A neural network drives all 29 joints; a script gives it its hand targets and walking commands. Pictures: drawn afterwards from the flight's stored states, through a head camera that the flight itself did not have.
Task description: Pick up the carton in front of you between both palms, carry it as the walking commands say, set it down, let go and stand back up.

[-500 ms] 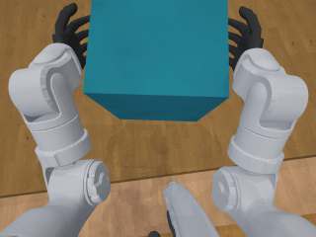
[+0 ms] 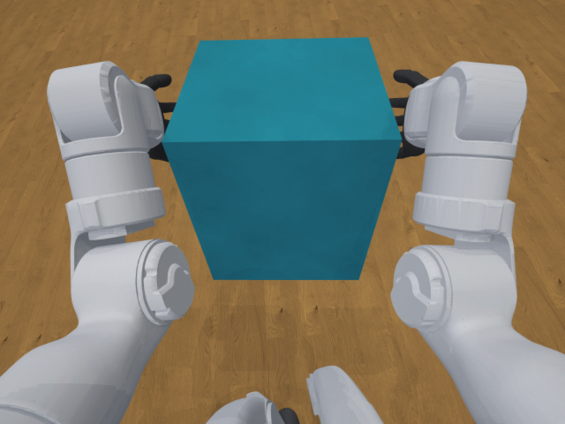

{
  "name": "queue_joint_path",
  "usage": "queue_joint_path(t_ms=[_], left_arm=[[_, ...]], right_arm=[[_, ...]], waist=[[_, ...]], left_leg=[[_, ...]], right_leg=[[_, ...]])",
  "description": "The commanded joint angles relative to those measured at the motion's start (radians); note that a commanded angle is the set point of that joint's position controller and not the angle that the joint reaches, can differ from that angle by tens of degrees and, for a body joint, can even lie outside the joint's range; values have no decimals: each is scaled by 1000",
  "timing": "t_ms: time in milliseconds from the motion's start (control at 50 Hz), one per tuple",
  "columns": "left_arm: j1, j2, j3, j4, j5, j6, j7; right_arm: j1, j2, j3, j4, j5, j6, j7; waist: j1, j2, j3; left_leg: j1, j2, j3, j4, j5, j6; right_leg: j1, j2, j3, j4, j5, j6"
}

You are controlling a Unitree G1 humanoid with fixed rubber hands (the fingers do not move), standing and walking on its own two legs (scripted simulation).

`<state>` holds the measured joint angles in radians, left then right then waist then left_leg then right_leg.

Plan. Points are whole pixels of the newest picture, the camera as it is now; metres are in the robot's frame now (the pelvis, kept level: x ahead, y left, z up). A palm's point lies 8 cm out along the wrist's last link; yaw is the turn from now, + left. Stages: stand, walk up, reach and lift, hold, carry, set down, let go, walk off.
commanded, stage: carry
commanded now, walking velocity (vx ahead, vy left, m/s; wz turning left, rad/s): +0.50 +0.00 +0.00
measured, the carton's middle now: (284, 168) +0.42 -0.04 +0.12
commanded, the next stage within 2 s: none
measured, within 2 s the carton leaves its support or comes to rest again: neither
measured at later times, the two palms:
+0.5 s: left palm (180, 49) +0.71 +0.12 +0.14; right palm (340, 19) +0.76 -0.18 +0.14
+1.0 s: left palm out of the picture +0.96 +0.11 +0.15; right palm out of the picture +0.95 -0.19 +0.15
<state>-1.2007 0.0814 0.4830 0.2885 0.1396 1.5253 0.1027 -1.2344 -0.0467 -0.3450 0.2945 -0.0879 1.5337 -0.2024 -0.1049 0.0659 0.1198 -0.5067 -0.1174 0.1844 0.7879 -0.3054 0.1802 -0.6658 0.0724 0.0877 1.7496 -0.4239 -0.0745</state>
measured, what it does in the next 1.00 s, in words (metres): climbs: right foot, then left foot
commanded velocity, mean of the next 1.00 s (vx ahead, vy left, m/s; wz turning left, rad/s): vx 0.50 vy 0.00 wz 0.00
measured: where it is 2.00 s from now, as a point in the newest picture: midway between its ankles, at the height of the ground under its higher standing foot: (282, 154)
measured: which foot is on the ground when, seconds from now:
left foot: down 0.00-0.24, up 0.26-0.68, down 0.70-1.00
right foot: up 0.00-0.22, down 0.24-0.72, up 0.74-1.00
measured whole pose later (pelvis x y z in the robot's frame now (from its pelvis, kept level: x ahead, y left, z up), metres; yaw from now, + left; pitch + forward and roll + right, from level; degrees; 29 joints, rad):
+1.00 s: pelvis +0.70 -0.04 +0.06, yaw +0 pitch +3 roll +0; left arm -0.15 -0.13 0.11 -0.23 0.15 1.24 0.09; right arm -0.16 0.13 -0.10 -0.22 -0.12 1.22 -0.10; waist -0.02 0.00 -0.22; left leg -0.14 0.03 0.18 0.32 -0.24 0.03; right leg -0.54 -0.10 -0.12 0.62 -0.19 0.02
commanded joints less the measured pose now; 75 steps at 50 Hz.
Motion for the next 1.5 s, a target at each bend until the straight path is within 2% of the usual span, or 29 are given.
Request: queue_joint_path(t_ms=[0,80,180,200,220,240,260,280,320,360,440,580,640,660,680,700,720,780,800,900,1040,1100,1120,1140,1160,1200,1240,1340,1480], left_arm=[[-744,-932,-343,-21,-323,-27,-179],[-596,-968,-383,70,-247,-83,-155],[-501,-1068,-469,89,-258,-147,-151],[-473,-1089,-486,103,-269,-158,-159],[-426,-1108,-502,104,-284,-171,-169],[-397,-1122,-514,111,-301,-187,-178],[-349,-1125,-524,130,-298,-200,-181],[-307,-1167,-549,100,-326,-211,-188],[-354,-1256,-612,-56,-396,-234,-203],[-403,-1330,-709,-204,-483,-251,-217],[-266,-1365,-843,-349,-545,-285,-241],[179,-1256,-1010,-576,-482,-328,-262],[373,-1174,-1036,-619,-430,-325,-265],[427,-1147,-1041,-620,-409,-322,-268],[458,-1133,-1037,-609,-404,-314,-273],[475,-1145,-1047,-604,-419,-294,-277],[507,-1125,-1038,-604,-416,-288,-283],[470,-1160,-1063,-590,-431,-297,-286],[478,-1174,-1066,-584,-434,-302,-286],[521,-1179,-1079,-564,-412,-314,-271],[512,-1098,-1070,-593,-428,-291,-265],[532,-1055,-1048,-549,-433,-275,-267],[539,-1040,-1035,-531,-427,-274,-268],[530,-1032,-1021,-522,-422,-282,-266],[535,-1054,-1018,-526,-422,-285,-264],[500,-1128,-1040,-557,-443,-291,-269],[439,-1178,-1071,-621,-467,-309,-277],[498,-1163,-1091,-656,-473,-323,-289],[567,-1080,-1085,-665,-448,-298,-274]], right_arm=[[-934,1234,438,-137,549,-39,263],[-809,1261,422,-90,529,-85,306],[-606,1237,433,7,479,-164,347],[-570,1237,441,31,473,-179,355],[-543,1229,445,44,460,-195,362],[-497,1234,452,77,443,-205,368],[-443,1248,430,112,428,-209,367],[-396,1241,434,93,410,-219,361],[-344,1252,465,-1,391,-242,346],[-273,1260,490,-96,372,-265,321],[-43,1255,606,-233,316,-312,275],[271,1228,870,-524,324,-362,276],[411,1171,923,-591,335,-350,304],[468,1151,930,-593,327,-342,317],[527,1143,921,-584,327,-326,331],[558,1125,908,-560,323,-318,340],[616,1117,899,-519,324,-319,347],[574,1165,913,-546,369,-319,368],[548,1173,921,-558,385,-319,374],[556,1147,933,-556,411,-320,394],[583,1062,920,-566,382,-302,381],[596,1022,905,-528,361,-286,367],[584,1015,910,-530,361,-278,365],[533,1032,921,-566,375,-271,364],[509,1057,927,-561,386,-269,366],[512,1113,928,-545,398,-281,371],[498,1158,944,-588,407,-303,372],[582,1150,953,-614,365,-329,354],[635,1052,923,-638,356,-302,351]], waist=[[16,-130,-644],[-9,5,-690],[33,117,-699],[73,106,-714],[115,65,-700],[106,-116,-745],[157,-261,-855],[180,-207,-874],[142,-81,-761],[130,-92,-709],[129,-184,-684],[135,-235,-608],[125,-222,-611],[115,-192,-625],[98,-114,-653],[94,105,-760],[80,191,-746],[87,-2,-554],[95,-15,-526],[99,82,-432],[91,76,-337],[109,10,-380],[127,-143,-411],[140,-400,-483],[137,-381,-492],[131,-198,-499],[124,-140,-490],[123,-175,-455],[128,-202,-389]], left_leg=[[534,302,-504,-287,538,69],[647,229,-313,-232,956,33],[599,221,-158,-160,1049,-95],[520,216,-123,-63,984,-122],[364,211,-123,39,747,-151],[101,146,-144,180,19,-175],[-206,39,-178,498,-274,-211],[-281,84,-216,561,-257,-203],[-261,153,-230,434,-113,-204],[-209,168,-214,309,-55,-209],[-196,146,-136,128,1,-214],[-89,99,-30,-263,289,-199],[258,61,42,-484,436,-177],[446,92,38,-490,446,-171],[658,249,-110,-397,526,-141],[963,519,-486,-291,699,29],[962,552,-650,-393,552,127],[646,487,-470,-499,389,31],[538,463,-395,-542,274,-15],[312,390,-199,-660,-19,-51],[350,369,-135,-584,19,-81],[244,299,-36,-297,116,-134],[86,235,22,-52,113,-184],[-139,131,6,218,-107,-217],[-246,146,-110,345,-222,-198],[-267,224,-167,415,-158,-167],[-208,264,-177,306,-28,-171],[-151,240,-100,7,118,-200],[-25,192,-8,-266,231,-172]], right_leg=[[-156,-101,-38,-298,-11,-6],[-68,-43,-174,-809,220,7],[399,21,-252,-1369,626,13],[570,-15,-252,-1457,731,7],[749,-128,-171,-1457,827,-6],[1024,-349,50,-1260,1336,-75],[1321,-516,315,-1200,1463,-260],[1299,-486,320,-1235,1173,-271],[1103,-409,236,-1334,915,-174],[992,-375,175,-1385,883,-120],[955,-330,41,-1417,968,-86],[982,-253,-153,-1392,1132,-34],[840,-219,-246,-1220,1115,18],[717,-203,-260,-1122,985,41],[501,-193,-240,-962,637,63],[176,-118,-196,-727,180,92],[-11,-32,-153,-552,-121,94],[-34,-155,-89,-613,-24,68],[26,-180,-92,-712,8,70],[182,-167,-205,-1061,178,95],[236,-153,-278,-1236,311,94],[518,-118,-317,-1287,226,73],[665,-269,-70,-1394,104,23],[831,-460,301,-1494,72,-98],[848,-503,400,-1518,145,-142],[767,-482,258,-1504,186,-120],[671,-440,112,-1552,159,-67],[642,-374,-85,-1604,197,-67],[693,-334,-205,-1513,454,-29]])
